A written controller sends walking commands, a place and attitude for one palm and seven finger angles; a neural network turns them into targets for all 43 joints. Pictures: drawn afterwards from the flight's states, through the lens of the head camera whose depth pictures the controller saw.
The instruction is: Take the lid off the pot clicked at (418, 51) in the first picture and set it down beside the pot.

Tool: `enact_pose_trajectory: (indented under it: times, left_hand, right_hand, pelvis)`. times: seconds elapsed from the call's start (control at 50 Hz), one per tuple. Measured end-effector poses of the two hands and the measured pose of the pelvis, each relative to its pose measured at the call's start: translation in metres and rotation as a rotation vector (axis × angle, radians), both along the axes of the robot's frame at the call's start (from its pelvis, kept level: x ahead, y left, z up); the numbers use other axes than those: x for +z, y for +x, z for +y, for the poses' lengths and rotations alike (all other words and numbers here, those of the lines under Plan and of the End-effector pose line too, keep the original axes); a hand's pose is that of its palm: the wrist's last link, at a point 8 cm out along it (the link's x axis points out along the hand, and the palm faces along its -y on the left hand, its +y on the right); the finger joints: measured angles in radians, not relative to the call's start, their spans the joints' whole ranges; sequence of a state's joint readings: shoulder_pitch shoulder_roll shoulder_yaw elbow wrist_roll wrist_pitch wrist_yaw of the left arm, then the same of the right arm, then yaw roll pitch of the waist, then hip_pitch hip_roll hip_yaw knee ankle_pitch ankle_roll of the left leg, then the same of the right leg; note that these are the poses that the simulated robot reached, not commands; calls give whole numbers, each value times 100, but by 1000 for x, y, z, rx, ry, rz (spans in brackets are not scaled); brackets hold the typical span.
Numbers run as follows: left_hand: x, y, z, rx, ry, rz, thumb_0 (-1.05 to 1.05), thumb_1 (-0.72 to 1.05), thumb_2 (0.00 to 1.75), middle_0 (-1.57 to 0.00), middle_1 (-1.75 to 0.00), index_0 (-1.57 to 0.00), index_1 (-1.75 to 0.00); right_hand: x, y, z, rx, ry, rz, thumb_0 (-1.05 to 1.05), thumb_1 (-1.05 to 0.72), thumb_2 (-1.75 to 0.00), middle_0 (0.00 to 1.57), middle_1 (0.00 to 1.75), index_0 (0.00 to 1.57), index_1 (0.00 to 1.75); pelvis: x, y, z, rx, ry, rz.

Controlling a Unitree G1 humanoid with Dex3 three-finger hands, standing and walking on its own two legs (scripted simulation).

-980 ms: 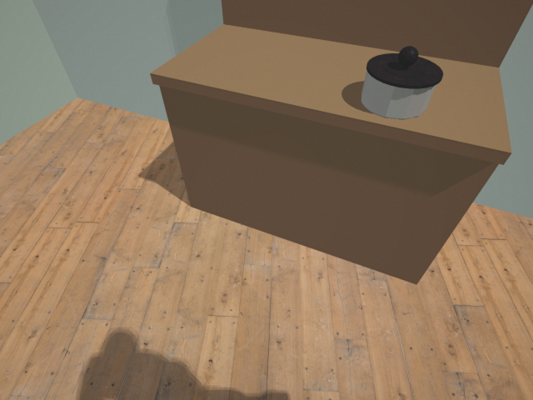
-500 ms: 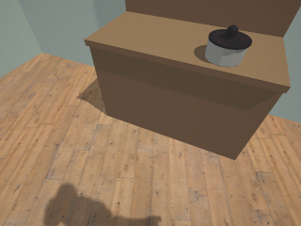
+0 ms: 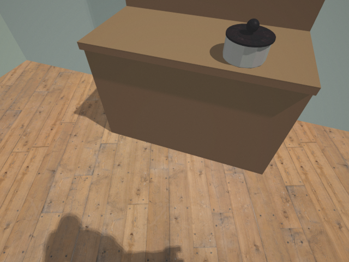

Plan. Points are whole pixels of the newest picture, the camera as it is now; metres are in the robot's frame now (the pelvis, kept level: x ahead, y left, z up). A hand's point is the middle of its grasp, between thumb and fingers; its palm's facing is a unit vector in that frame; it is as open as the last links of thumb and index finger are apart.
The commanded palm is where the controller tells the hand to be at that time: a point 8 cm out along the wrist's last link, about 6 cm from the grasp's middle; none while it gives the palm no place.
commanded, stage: walk to a spot facing it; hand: left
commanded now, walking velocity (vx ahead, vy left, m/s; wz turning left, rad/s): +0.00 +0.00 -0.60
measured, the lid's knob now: (252, 25) +0.98 -0.26 +0.11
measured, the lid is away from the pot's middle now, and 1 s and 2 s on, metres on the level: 0.00 0.00 0.00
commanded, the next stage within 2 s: turn to face it in 1.06 s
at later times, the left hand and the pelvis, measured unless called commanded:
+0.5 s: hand out of the picture +0.05 +0.19 -0.15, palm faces -0.14 -0.96 -0.24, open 7.4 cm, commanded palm none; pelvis -0.01 +0.00 +0.01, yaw -14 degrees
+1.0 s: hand (180, 199) +0.34 +0.01 -0.18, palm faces -0.63 -0.76 -0.18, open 7.4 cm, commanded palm none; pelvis +0.10 -0.06 -0.03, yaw -34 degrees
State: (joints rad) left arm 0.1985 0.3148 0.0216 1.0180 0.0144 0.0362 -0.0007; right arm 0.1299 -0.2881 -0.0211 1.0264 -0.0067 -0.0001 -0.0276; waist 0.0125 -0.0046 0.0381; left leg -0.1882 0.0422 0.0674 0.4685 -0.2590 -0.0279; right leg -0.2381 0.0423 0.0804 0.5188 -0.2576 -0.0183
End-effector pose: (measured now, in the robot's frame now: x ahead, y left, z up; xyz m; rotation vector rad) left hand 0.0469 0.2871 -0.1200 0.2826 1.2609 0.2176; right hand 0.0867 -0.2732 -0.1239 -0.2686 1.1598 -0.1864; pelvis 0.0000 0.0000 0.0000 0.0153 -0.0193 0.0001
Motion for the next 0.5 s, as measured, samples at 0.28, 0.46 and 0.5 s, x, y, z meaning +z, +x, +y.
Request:
enact_pose_trajectory:
  times: [0.28, 0.46, 0.5]
  left_hand:
    - [-9, -18, -64, -51, -66, 44, 0, 91, 90, -20, -30, -20, -30]
    - [-1, -7, -55, -118, -85, 68, 0, 91, 90, -21, -30, -20, -30]
    - [-2, 2, -47, -136, -87, 60, 0, 91, 90, -21, -30, -20, -30]
  right_hand:
    - [-30, -57, -2, -145, 103, 75, 1, -91, -89, 20, 29, 20, 30]
    - [-5, -61, 1, -223, 75, -1, 1, -91, -90, 20, 29, 20, 30]
    - [0, -59, 4, -237, 62, -21, 1, -91, -90, 20, 29, 20, 30]
  pelvis:
    - [-8, -16, -20, -117, 17, 12]
    - [4, -13, -6, -220, 22, 56]
    - [5, -9, 0, -245, 19, 65]
